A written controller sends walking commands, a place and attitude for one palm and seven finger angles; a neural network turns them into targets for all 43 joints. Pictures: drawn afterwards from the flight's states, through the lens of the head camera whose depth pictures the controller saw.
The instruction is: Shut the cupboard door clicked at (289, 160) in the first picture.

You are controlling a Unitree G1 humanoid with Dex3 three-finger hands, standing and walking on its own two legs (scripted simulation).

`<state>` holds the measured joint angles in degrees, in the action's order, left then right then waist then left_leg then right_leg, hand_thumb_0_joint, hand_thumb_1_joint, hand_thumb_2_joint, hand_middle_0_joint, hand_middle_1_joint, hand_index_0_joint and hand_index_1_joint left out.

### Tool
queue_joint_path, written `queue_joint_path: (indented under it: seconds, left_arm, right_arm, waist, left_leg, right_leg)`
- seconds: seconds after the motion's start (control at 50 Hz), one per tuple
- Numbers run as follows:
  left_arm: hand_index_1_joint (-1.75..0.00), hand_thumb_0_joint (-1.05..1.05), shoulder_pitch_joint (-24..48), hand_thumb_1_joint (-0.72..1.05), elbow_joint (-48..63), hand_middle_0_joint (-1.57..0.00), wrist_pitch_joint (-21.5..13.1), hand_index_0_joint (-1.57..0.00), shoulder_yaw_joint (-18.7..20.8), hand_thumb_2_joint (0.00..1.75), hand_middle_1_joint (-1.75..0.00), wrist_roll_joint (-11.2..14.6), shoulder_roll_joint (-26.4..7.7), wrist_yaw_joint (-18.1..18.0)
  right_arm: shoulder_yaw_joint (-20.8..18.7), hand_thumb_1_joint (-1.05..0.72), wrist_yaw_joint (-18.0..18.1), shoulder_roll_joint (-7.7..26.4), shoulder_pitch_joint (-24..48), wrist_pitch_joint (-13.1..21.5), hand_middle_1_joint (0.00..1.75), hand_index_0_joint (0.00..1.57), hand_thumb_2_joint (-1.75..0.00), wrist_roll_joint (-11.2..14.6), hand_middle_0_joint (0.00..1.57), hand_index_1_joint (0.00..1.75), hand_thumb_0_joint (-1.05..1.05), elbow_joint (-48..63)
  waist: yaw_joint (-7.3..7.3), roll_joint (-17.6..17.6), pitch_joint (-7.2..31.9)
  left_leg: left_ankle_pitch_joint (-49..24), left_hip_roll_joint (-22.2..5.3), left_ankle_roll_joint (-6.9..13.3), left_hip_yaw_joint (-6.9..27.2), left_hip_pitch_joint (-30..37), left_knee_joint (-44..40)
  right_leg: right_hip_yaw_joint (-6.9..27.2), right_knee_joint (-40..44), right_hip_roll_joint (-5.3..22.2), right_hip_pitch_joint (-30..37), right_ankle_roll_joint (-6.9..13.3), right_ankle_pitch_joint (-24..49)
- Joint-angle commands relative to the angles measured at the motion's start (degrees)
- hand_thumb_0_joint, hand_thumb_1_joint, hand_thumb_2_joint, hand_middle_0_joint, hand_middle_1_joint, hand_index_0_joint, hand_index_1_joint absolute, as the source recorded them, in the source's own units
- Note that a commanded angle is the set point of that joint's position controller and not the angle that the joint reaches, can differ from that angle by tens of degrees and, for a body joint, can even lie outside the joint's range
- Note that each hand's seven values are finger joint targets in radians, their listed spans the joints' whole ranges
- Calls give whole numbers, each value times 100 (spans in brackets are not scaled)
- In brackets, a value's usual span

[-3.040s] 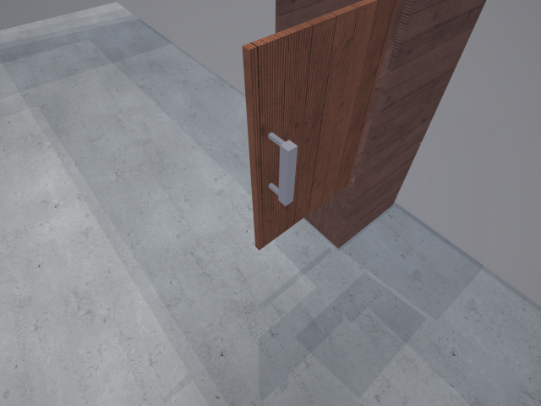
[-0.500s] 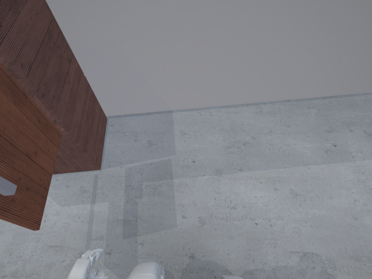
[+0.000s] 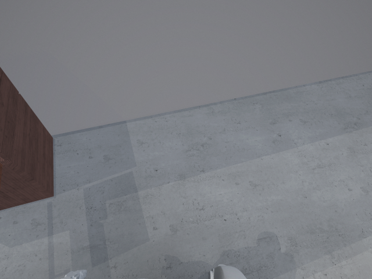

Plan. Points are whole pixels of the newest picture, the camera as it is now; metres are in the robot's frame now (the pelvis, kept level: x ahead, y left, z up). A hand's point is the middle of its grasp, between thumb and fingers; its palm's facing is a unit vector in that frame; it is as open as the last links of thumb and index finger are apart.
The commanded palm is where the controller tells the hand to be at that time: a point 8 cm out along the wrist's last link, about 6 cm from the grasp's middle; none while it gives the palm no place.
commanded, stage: walk around to get in front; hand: left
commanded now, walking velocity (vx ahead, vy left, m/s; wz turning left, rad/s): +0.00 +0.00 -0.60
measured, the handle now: out of the picture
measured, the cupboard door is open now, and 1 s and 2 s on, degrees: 91 91 91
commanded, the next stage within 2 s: none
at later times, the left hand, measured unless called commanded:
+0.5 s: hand (142, 264) +0.16 +0.11 -0.16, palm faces -0.28 -0.93 -0.25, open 7.4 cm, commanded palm none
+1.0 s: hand (169, 218) +0.27 +0.06 -0.17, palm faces -0.57 -0.79 -0.23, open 7.4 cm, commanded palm none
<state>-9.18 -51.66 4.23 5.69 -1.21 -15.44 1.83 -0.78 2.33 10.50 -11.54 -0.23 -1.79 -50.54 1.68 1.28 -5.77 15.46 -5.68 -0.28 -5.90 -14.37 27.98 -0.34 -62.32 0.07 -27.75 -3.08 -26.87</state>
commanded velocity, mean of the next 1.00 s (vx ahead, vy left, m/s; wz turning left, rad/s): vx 0.00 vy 0.00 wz -0.60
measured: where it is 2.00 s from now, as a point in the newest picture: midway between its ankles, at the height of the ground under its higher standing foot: (230, 272)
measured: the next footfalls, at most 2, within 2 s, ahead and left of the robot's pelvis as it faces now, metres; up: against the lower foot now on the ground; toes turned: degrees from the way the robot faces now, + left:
right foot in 0.20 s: +0.02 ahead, -0.14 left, +0.00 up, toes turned -12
left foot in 0.66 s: +0.14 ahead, +0.05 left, +0.00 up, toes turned -22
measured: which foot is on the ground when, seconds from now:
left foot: down 0.00-0.20, up 0.22-0.64, down 0.66-1.00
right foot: up 0.00-0.18, down 0.20-0.66, up 0.68-1.00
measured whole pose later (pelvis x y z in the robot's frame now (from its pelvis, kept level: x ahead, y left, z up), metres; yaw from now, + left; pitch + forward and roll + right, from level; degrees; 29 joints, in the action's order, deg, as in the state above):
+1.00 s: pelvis +0.07 -0.06 -0.01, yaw -36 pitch +1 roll -1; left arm -7.3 -51.7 4.3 4.8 -1.2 -15.1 2.4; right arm -1.9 1.7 12.4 -14.0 -0.5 -1.7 -51.5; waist -0.2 -0.5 -6.2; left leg 19.2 -8.1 -1.7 -11.7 -11.2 29.9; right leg -3.5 -46.7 2.1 -22.9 -2.2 -25.0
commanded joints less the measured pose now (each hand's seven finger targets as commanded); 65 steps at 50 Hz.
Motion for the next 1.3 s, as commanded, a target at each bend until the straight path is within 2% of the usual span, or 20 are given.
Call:
queue_joint_path:
  seconds: [0.0,0.08,0.14,0.18,0.22,0.32,0.48,0.58,0.6,0.64,0.66,0.76,0.9,0.96,1.0,1.02,1.04,1.06,1.16,1.28]
  left_arm:
    - [-30,0,329,90,529,-20,-175,-20,-41,90,-30,6,-111,71]
    - [-30,0,376,90,513,-20,-209,-20,-73,90,-30,11,-139,71]
    - [-30,0,-365,90,282,-20,-279,-20,0,90,-30,-12,-447,23]
    - [-30,0,-1181,90,14,-20,-351,-20,211,90,-30,-19,-1493,-160]
    - [-30,0,-812,90,121,-20,-339,-20,161,90,-30,29,-1090,-272]
    - [-30,0,-168,90,389,-20,-383,-20,40,90,-30,30,-767,-287]
    - [-30,0,-525,90,300,-20,-370,-20,118,90,-30,-6,-833,-289]
    - [-30,0,-139,90,349,-20,-314,-20,151,90,-30,14,-811,-307]
    - [-30,0,-20,90,403,-20,-298,-20,113,90,-30,47,-713,-294]
    - [-30,0,-288,90,539,-20,-294,-20,9,90,-30,116,-267,-213]
    - [-30,0,-188,90,559,-20,-267,-20,51,90,-30,52,-464,-188]
    - [-30,0,-149,90,385,-20,-165,-20,53,90,-30,-10,-268,-4]
    - [-30,0,434,90,554,-20,-178,-20,-69,90,-30,4,-100,74]
    - [-30,0,356,90,542,-20,-202,-20,-78,90,-30,6,-181,68]
    - [-30,0,-159,90,393,-20,-247,-20,-25,90,-30,-2,-330,47]
    - [-30,0,-676,90,229,-20,-304,-20,58,90,-30,-46,-759,-12]
    - [-30,0,-1149,90,104,-20,-373,-20,213,90,-30,-72,-1446,-123]
    - [-30,0,-1264,90,59,-20,-358,-20,207,90,-30,43,-1528,-213]
    - [-30,0,-168,90,405,-20,-416,-20,33,90,-30,39,-738,-273]
    - [-30,0,-707,90,154,-20,-566,-20,82,90,-30,10,-868,-164]
  right_arm:
    - [-390,-90,34,1296,-616,61,30,20,-90,-12,20,30,0,199]
    - [-451,-90,-25,1440,-648,23,30,20,-90,-16,20,30,0,148]
    - [-487,-90,-70,1431,-330,-16,30,20,-90,53,20,30,0,231]
    - [-313,-90,-77,801,254,-55,30,20,-90,134,20,30,0,659]
    - [-334,-90,-10,917,267,-155,30,20,-90,144,20,30,0,484]
    - [-351,-90,-103,794,148,-208,30,20,-90,111,20,30,0,245]
    - [-343,-90,-50,730,579,-112,30,20,-90,161,20,30,0,407]
    - [-330,-90,3,727,36,-20,30,20,-90,204,20,30,0,265]
    - [-348,-90,23,845,-257,15,30,20,-90,188,20,30,0,172]
    - [-478,-90,49,1655,-571,72,30,20,-90,64,20,30,0,251]
    - [-430,-90,58,1642,-544,29,30,20,-90,-3,20,30,0,321]
    - [-287,-90,99,1143,-195,92,30,20,-90,-10,20,30,0,415]
    - [-406,-90,4,1350,-683,49,30,20,-90,-6,20,30,0,180]
    - [-454,-90,-49,1442,-571,16,30,20,-90,-10,20,30,0,179]
    - [-475,-90,-63,1484,-355,-4,30,20,-90,28,20,30,0,220]
    - [-457,-90,-98,1295,-307,-12,30,20,-90,99,20,30,0,296]
    - [-310,-90,-127,741,42,-20,30,20,-90,136,20,30,0,628]
    - [-300,-90,-48,953,171,-109,30,20,-90,143,20,30,0,622]
    - [-348,-90,-166,901,48,-147,30,20,-90,54,20,30,0,313]
    - [-355,-90,-252,789,501,-2,30,20,-90,55,20,30,0,434]
  waist:
    - [-388,-1325,969]
    - [-442,-1526,947]
    - [17,-851,1038]
    - [469,1791,1078]
    - [254,1389,768]
    - [-153,654,762]
    - [53,653,886]
    - [-278,625,961]
    - [-417,339,1031]
    - [-378,-1953,1258]
    - [-410,-1323,1066]
    - [-145,-1137,872]
    - [-439,-1344,913]
    - [-387,-1477,785]
    - [-42,-1114,865]
    - [204,-26,1123]
    - [452,1885,1160]
    - [527,1595,1166]
    - [-97,849,843]
    - [119,554,690]
  left_leg:
    - [-3416,-1211,630,292,1274,-466]
    - [-3325,-1386,624,161,1202,-247]
    - [-2242,-1166,112,-231,327,842]
    - [2423,162,-422,-311,-2018,3302]
    - [1782,-94,-357,664,-2265,4032]
    - [643,83,-517,542,-1710,3518]
    - [843,353,-481,577,-1580,2228]
    - [56,472,-363,621,-211,324]
    - [-564,287,-308,627,597,-386]
    - [-2383,-2187,799,2910,1567,-1065]
    - [-2383,-2415,1202,2871,985,-1026]
    - [-3912,-1224,672,776,1096,-614]
    - [-3711,-1303,645,142,1293,-366]
    - [-3227,-1434,551,24,982,-181]
    - [-2539,-1291,219,-223,454,540]
    - [-1486,-933,-118,-563,-436,1598]
    - [2121,73,-422,-677,-2000,3178]
    - [2434,31,-373,338,-2104,3828]
    - [690,-73,-502,504,-1894,3705]
    - [492,141,-534,396,-2019,2545]
  right_leg:
    - [-367,910,93,-74,-11,80]
    - [-607,1912,-5,476,139,73]
    - [-461,3746,62,2056,367,1787]
    - [2421,4014,2262,3253,1442,5892]
    - [2116,4200,1888,2613,1617,4336]
    - [1367,4099,1131,2048,1293,4131]
    - [2116,3923,1150,2482,1481,4422]
    - [2279,3422,860,1788,1137,4314]
    - [2060,3170,578,1254,865,3653]
    - [501,906,-469,-250,186,-961]
    - [564,-70,-201,-177,158,-1058]
    - [121,-604,73,-483,-64,45]
    - [-468,1282,101,125,38,140]
    - [-628,2115,30,667,174,259]
    - [-621,3299,2,1709,319,1381]
    - [198,3843,654,2836,583,2695]
    - [2416,4093,2197,3461,1273,4886]
    - [2485,4138,2418,3056,1711,4976]
    - [1547,4481,1247,2147,1323,2490]
    - [1993,4735,1167,2442,1498,1373]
